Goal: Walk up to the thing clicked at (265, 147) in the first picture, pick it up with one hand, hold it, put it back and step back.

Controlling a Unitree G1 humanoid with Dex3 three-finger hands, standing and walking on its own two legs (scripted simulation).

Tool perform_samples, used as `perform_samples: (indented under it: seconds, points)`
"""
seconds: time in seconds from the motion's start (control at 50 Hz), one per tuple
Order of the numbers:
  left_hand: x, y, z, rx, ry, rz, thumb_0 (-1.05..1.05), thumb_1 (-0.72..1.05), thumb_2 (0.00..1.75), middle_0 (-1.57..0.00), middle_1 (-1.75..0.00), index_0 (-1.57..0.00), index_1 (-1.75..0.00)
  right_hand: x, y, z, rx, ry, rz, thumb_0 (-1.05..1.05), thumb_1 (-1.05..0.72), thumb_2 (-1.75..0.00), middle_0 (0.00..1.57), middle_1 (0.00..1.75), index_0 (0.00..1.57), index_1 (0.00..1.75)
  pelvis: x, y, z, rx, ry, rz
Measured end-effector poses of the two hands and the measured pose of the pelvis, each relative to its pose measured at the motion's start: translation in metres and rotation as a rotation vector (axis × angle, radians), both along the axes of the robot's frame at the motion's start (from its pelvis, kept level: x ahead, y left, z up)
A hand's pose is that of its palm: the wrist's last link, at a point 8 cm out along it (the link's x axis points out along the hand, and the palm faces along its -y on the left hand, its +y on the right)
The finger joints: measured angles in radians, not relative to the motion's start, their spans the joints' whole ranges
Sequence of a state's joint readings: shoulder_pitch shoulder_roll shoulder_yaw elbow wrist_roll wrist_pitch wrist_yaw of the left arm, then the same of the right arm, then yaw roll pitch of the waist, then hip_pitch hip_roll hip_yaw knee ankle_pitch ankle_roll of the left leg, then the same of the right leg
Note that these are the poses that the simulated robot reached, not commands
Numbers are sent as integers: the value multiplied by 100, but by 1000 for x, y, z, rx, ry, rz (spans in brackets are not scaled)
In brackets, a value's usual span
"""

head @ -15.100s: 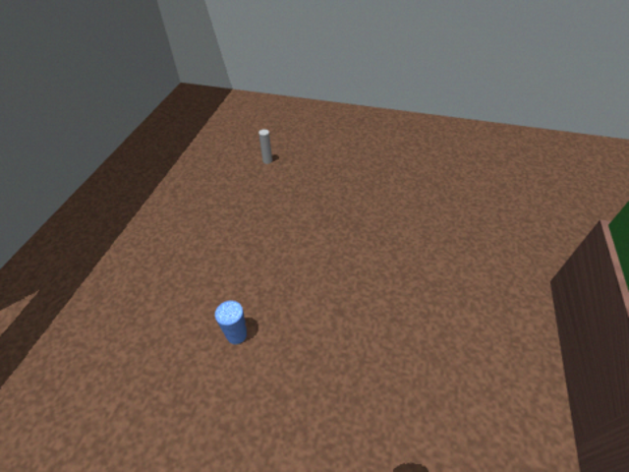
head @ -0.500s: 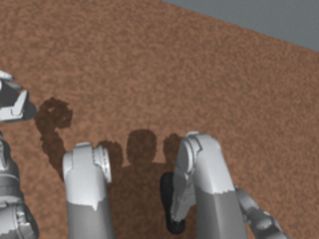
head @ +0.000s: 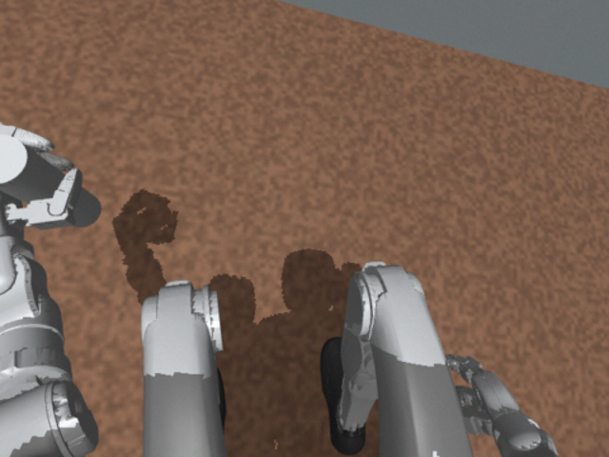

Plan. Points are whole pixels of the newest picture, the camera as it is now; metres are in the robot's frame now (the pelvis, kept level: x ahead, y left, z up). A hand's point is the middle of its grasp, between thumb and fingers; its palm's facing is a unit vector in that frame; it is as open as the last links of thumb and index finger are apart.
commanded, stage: settle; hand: left
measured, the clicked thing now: (48, 189) +0.43 +0.29 -0.06
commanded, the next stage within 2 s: lift in 0.36 s
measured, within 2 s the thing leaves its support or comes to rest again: neither
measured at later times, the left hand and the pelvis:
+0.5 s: hand (37, 169) +0.44 +0.28 -0.01, palm faces +0.31 -0.95 -0.03, open 7.1 cm; pelvis +0.00 +0.00 +0.02, yaw +1 degrees
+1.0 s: hand out of the picture +0.42 +0.27 +0.07, palm faces +0.27 -0.96 -0.04, open 7.1 cm; pelvis +0.00 +0.00 +0.08, yaw +2 degrees
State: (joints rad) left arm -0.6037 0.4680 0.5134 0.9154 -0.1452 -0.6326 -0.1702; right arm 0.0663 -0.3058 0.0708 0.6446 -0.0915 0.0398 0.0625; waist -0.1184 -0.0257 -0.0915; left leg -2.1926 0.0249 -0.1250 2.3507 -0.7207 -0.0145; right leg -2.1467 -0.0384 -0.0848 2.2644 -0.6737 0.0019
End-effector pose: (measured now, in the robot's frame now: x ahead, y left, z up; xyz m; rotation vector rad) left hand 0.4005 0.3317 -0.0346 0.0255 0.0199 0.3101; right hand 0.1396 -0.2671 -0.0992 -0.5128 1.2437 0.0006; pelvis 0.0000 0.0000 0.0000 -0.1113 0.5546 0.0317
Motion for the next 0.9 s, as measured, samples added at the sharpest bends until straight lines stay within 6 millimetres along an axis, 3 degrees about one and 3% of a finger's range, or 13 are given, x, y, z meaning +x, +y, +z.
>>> perform_samples:
  seconds: [0.64,0.9]
  points:
    - [0,-7,34,8,5,-13,-4,-14,121,-87,-118,-92,-123,-12,5,15,29,-9,-51,0,-91,-90,20,30,20,30,-2,1,22,21,11,13]
    - [-13,-10,82,11,0,-32,-4,-14,121,-87,-118,-92,-122,-1,8,47,56,-70,-87,1,-91,-90,20,30,20,30,0,1,56,29,22,20]
